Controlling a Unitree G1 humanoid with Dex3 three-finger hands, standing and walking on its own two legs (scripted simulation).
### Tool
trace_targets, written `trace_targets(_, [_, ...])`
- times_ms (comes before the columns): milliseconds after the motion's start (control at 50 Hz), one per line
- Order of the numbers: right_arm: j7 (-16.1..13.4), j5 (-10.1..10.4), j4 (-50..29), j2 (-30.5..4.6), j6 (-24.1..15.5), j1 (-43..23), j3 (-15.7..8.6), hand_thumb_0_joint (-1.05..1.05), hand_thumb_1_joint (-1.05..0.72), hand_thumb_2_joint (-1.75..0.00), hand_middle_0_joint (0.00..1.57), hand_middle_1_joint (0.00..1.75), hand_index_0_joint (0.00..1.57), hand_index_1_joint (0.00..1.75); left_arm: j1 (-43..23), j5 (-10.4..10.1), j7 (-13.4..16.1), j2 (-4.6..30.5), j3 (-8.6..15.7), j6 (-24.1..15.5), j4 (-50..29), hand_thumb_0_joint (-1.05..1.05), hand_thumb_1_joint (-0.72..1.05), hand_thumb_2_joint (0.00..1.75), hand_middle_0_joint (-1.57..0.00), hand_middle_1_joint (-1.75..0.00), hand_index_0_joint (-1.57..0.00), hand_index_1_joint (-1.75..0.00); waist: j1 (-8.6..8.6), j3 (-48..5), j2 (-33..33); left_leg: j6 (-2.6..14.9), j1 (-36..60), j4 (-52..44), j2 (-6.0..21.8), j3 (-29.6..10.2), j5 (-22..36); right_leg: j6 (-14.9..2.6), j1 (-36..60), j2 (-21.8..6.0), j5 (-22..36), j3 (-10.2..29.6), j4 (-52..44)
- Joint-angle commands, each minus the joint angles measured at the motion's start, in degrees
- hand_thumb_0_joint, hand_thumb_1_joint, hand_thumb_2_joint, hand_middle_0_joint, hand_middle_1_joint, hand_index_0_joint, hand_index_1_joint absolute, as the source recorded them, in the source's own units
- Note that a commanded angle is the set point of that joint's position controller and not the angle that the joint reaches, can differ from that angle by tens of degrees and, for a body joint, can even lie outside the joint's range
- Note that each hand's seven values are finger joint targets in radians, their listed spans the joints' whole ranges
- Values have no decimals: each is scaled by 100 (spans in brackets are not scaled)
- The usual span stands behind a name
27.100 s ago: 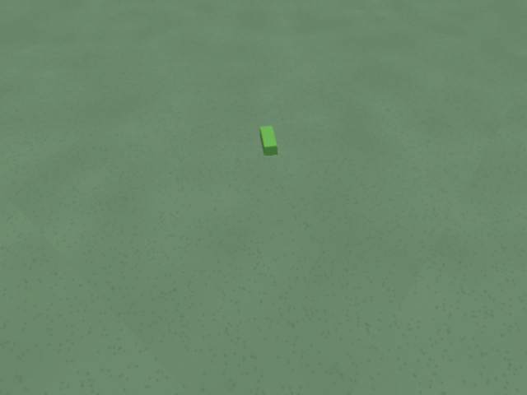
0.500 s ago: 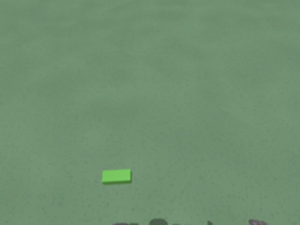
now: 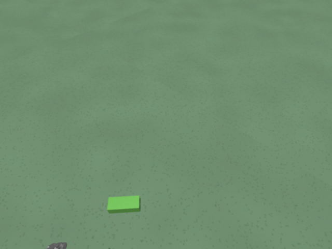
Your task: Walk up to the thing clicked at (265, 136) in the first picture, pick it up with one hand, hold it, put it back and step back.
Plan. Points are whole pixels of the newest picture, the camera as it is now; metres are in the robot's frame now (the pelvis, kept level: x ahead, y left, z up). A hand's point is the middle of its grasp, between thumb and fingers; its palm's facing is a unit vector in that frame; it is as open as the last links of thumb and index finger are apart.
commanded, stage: walk up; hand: left
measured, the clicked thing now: (124, 204) +0.47 +0.24 -0.75
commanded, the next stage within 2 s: stand in 0.56 s
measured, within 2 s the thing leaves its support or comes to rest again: neither
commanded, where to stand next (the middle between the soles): +0.04 +0.00 m, yaw +2 degrees
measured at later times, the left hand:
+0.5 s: hand out of the picture +0.08 +0.26 -0.15, palm faces +0.00 -0.94 -0.35, open 7.4 cm
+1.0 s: hand out of the picture +0.08 +0.25 -0.15, palm faces -0.02 -0.94 -0.34, open 7.4 cm
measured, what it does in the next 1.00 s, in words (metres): stands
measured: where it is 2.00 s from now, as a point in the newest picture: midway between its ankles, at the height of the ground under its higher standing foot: outside the picture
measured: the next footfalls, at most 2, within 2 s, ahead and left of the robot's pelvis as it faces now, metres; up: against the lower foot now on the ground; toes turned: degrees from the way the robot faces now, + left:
none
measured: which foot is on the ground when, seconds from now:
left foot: down 0.00-1.00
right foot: down 0.00-1.00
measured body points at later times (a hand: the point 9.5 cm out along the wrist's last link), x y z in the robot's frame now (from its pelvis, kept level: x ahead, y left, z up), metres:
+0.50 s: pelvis +0.01 +0.00 +0.00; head +0.01 +0.00 +0.45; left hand +0.08 +0.30 -0.13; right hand +0.08 -0.30 -0.14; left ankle +0.01 +0.14 -0.75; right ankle +0.00 -0.13 -0.75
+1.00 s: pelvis +0.01 -0.01 +0.00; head +0.02 -0.01 +0.45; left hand +0.09 +0.30 -0.13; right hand +0.09 -0.31 -0.13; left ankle +0.01 +0.14 -0.75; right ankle +0.00 -0.13 -0.75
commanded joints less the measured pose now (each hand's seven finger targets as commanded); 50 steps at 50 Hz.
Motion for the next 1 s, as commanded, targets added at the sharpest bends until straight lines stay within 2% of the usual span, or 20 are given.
trace_targets(0, [-85,8,-276,-1150,-105,-336,-213,0,-90,-90,20,30,20,30,-312,20,58,1258,250,-103,-261,0,90,90,-20,-30,-20,-30,46,-375,51,287,97,-408,456,-401,613,-205,-39,-550,523,432,-510])
trace_targets(100, [-87,-1,-243,-1176,-99,-328,-221,0,-90,-90,20,30,20,30,-299,42,50,1238,252,-101,-220,0,90,90,-20,-30,-20,-30,28,-380,31,295,110,-423,451,-404,470,-197,-65,-546,429,458,-612])
trace_targets(360, [-114,4,-204,-1142,-96,-208,-227,0,-90,-90,20,30,20,30,-159,44,58,1188,282,-85,-187,0,90,90,-20,-30,-20,-30,30,-398,34,274,66,-478,466,-442,726,-176,66,-532,612,396,-567])
trace_targets(520, [-116,0,-242,-1123,-79,-197,-254,0,-90,-90,20,30,20,30,-93,53,74,1175,295,-91,-224,0,90,90,-20,-30,-20,-30,32,-539,-4,292,199,-387,466,-413,971,-167,164,-553,881,368,-528])
trace_targets(540, [-130,-44,-298,-1076,-99,-286,-219,0,-90,-90,20,30,20,30,-72,24,82,1215,263,-86,-237,0,90,90,-20,-30,-20,-30,33,-313,-60,229,144,-489,549,-445,1179,-173,5,-601,1013,409,-510])
trace_targets(620, [-135,-24,-307,-1101,-125,-263,-231,0,-90,-90,20,30,20,30,10,13,91,1210,266,-90,-256,0,90,90,-20,-30,-20,-30,44,-508,-13,212,285,-460,586,-430,1465,-178,192,-621,1279,383,-462])
trace_targets(700, [-126,-25,-328,-1098,-111,-252,-213,0,-90,-90,20,30,20,30,-14,25,74,1201,251,-79,-276,0,90,90,-20,-30,-20,-30,25,-462,63,191,187,-564,549,-406,979,-168,139,-608,825,403,-555])
trace_targets(860, [-117,-17,-342,-1120,-114,-279,-205,0,-90,-90,20,30,20,30,3,25,76,1227,228,-96,-313,0,90,90,-20,-30,-20,-30,22,-550,54,216,325,-450,586,-397,1215,-197,181,-647,1181,451,-550])
trace_targets(980, [-118,-22,-342,-1148,-112,-276,-197,0,-90,-90,20,30,20,30,68,22,61,1210,227,-68,-321,0,90,90,-20,-30,-20,-30,61,-416,69,205,263,-533,577,-394,926,-193,45,-605,813,443,-597])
